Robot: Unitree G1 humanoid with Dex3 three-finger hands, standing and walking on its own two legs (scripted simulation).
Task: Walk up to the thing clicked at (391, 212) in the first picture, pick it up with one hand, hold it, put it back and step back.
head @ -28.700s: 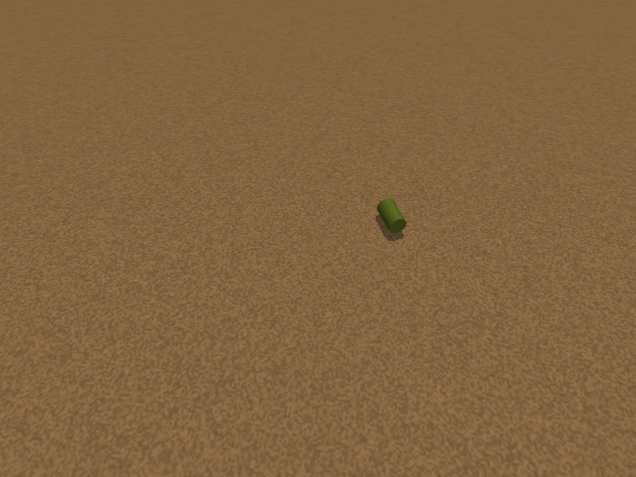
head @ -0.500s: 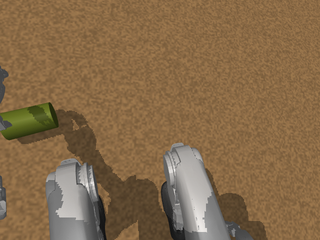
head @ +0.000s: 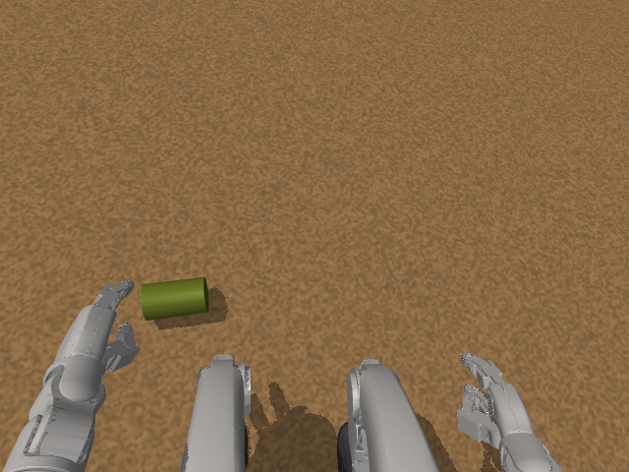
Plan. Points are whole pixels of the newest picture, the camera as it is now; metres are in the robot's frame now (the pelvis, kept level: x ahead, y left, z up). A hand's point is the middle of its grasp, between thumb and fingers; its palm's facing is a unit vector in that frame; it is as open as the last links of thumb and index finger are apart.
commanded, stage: home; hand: left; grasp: from above
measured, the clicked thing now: (176, 298) +0.49 +0.29 -0.50
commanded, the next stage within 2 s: none
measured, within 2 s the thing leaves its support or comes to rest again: neither
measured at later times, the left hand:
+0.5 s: hand (89, 368) +0.24 +0.20 +0.11, palm faces +0.12 -0.97 -0.21, open 7.4 cm
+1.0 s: hand (84, 402) +0.21 +0.18 +0.13, palm faces +0.13 -0.97 -0.20, open 7.4 cm
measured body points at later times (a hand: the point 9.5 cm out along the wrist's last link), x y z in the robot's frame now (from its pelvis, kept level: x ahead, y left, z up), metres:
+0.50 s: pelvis +0.07 +0.00 +0.16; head +0.11 +0.01 +0.61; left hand +0.23 +0.25 +0.12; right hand +0.22 -0.23 +0.08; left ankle +0.09 +0.13 -0.50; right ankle +0.07 -0.14 -0.50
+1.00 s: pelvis +0.07 -0.01 +0.17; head +0.09 +0.00 +0.62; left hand +0.20 +0.24 +0.14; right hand +0.26 -0.23 +0.12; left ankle +0.09 +0.13 -0.50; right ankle +0.07 -0.14 -0.50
